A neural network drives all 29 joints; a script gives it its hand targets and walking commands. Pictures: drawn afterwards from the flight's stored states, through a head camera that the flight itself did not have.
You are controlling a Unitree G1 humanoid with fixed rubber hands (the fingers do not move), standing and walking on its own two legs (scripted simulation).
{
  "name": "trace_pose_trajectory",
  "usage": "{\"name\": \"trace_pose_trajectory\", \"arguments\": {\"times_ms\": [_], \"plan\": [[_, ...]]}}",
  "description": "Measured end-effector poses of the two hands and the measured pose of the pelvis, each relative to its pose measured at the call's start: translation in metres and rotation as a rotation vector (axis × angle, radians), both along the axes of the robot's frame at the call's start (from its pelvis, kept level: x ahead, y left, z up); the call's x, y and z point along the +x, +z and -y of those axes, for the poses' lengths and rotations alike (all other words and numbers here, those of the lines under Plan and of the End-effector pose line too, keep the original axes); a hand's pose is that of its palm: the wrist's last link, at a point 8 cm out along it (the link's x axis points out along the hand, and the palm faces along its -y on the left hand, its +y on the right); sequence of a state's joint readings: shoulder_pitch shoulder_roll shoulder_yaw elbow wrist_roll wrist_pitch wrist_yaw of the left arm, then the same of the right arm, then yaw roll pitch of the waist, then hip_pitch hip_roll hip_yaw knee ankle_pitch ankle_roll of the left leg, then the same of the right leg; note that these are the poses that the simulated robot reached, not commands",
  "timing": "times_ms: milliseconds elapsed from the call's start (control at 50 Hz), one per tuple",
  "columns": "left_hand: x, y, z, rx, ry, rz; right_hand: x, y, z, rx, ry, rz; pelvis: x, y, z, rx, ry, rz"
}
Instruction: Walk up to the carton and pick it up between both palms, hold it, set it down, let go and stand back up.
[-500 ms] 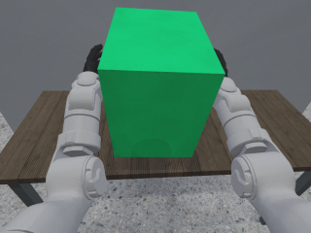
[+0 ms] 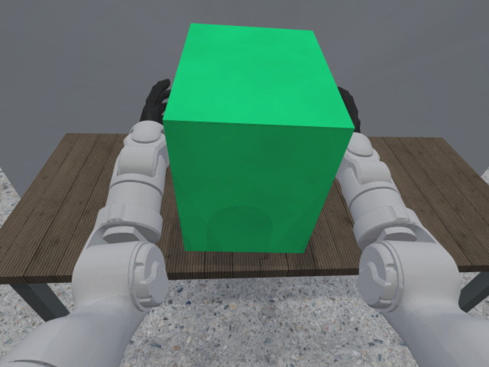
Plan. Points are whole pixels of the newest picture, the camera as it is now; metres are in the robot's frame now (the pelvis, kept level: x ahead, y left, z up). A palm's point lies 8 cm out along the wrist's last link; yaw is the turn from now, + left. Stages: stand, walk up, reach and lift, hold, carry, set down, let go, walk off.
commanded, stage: set down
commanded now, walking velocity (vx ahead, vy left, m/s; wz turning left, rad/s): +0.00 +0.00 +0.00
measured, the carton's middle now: (248, 140) +0.45 -0.01 +0.17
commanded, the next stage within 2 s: none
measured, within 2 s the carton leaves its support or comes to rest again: neither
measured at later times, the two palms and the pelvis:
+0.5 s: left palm (160, 138) +0.43 +0.14 +0.19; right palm (343, 148) +0.41 -0.17 +0.19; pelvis +0.00 +0.00 +0.00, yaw -1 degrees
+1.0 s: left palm (172, 150) +0.45 +0.12 +0.15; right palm (344, 161) +0.42 -0.19 +0.15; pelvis +0.01 +0.00 +0.00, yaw -2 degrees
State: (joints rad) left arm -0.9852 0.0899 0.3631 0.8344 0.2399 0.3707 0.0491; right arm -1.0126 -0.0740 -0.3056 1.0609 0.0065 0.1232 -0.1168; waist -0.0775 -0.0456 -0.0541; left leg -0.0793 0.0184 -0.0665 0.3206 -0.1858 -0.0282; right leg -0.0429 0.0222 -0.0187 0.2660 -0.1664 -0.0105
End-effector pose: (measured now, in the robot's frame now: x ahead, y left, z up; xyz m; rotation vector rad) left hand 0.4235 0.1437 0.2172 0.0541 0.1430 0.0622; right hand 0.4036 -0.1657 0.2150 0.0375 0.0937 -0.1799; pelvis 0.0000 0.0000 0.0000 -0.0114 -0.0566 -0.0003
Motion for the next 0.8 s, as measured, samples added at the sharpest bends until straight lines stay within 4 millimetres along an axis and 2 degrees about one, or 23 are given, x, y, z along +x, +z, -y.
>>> {"name": "trace_pose_trajectory", "arguments": {"times_ms": [220, 420, 800], "plan": [[0.008, -0.017, 0.003, -0.013, -0.007, -0.017, 0.006, -0.013, 0.003, -0.013, -0.005, -0.017, 0.005, 0.000, 0.001, 0.001, -0.005, -0.012], [0.009, -0.024, 0.004, -0.008, -0.009, -0.025, 0.006, -0.023, 0.004, -0.007, -0.005, -0.021, 0.004, 0.000, -0.002, 0.001, -0.011, -0.026], [0.014, -0.048, 0.017, -0.030, -0.020, -0.067, 0.005, -0.047, 0.017, -0.013, -0.003, -0.045, 0.001, 0.000, -0.001, 0.012, -0.028, -0.086]]}}
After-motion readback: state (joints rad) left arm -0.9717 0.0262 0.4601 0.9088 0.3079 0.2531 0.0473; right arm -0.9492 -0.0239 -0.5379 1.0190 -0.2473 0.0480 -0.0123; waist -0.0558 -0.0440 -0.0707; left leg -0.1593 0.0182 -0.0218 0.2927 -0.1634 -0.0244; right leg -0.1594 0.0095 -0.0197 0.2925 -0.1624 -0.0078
